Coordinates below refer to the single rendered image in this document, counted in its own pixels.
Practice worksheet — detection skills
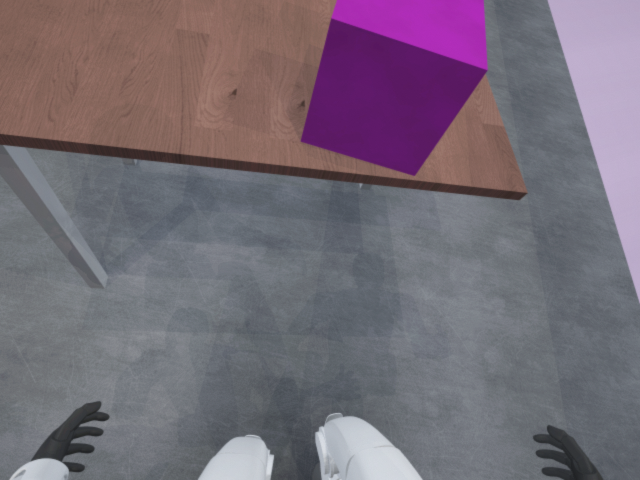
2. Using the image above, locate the robot thigh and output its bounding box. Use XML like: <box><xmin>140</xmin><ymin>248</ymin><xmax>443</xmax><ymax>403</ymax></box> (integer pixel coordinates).
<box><xmin>198</xmin><ymin>437</ymin><xmax>274</xmax><ymax>480</ymax></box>
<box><xmin>315</xmin><ymin>416</ymin><xmax>422</xmax><ymax>480</ymax></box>

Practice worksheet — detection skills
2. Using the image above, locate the robot left hand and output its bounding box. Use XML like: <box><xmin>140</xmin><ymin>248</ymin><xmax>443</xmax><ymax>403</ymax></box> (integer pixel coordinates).
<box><xmin>30</xmin><ymin>401</ymin><xmax>110</xmax><ymax>472</ymax></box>

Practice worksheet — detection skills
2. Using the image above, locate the robot right hand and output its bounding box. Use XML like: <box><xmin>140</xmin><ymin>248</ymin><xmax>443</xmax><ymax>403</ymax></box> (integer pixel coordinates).
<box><xmin>533</xmin><ymin>425</ymin><xmax>603</xmax><ymax>480</ymax></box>

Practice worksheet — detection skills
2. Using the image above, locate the robot right thigh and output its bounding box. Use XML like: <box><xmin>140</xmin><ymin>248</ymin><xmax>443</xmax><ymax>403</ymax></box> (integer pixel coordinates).
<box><xmin>315</xmin><ymin>416</ymin><xmax>422</xmax><ymax>480</ymax></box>

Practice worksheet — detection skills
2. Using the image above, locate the table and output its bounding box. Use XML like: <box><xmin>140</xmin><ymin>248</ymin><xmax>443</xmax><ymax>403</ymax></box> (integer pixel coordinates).
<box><xmin>0</xmin><ymin>0</ymin><xmax>528</xmax><ymax>289</ymax></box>

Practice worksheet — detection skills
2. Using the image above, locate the left robot forearm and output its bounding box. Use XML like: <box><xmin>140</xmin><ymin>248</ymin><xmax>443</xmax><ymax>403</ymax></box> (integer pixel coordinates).
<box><xmin>10</xmin><ymin>458</ymin><xmax>69</xmax><ymax>480</ymax></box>

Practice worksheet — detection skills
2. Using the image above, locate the carton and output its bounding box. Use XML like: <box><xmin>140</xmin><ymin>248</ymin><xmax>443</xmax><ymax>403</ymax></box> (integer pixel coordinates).
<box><xmin>301</xmin><ymin>0</ymin><xmax>488</xmax><ymax>176</ymax></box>

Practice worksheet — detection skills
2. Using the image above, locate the robot left thigh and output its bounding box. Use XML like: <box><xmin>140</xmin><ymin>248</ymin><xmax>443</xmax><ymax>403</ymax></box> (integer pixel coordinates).
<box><xmin>198</xmin><ymin>437</ymin><xmax>274</xmax><ymax>480</ymax></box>

